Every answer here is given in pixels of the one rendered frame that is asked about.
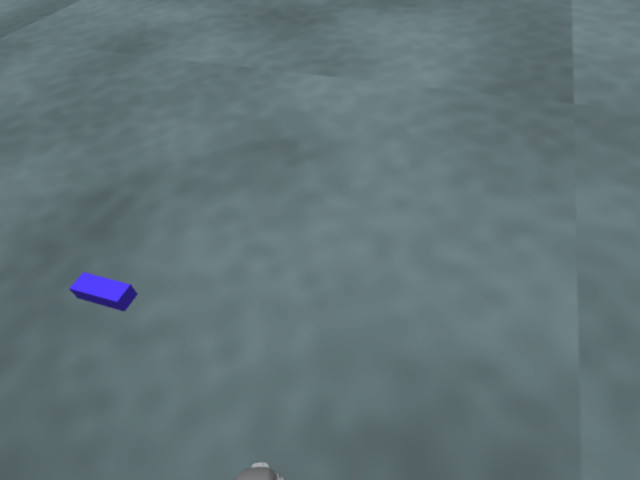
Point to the carton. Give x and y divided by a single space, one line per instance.
103 291

